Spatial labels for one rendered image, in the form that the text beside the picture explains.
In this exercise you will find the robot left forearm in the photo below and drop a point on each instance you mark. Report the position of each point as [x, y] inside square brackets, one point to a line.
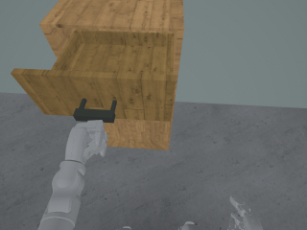
[64, 205]

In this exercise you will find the cabinet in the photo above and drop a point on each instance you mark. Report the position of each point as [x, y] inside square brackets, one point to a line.
[138, 16]

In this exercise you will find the right robot hand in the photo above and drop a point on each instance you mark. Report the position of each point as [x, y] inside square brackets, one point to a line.
[248, 221]

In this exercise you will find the left robot hand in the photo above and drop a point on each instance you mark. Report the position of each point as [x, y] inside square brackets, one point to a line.
[90, 134]

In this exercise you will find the drawer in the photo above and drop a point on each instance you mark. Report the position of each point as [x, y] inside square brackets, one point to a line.
[135, 69]

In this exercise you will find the robot right shin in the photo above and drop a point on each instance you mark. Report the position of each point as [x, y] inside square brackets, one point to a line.
[189, 222]

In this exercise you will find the handle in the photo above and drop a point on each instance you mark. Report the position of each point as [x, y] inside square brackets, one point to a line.
[82, 114]

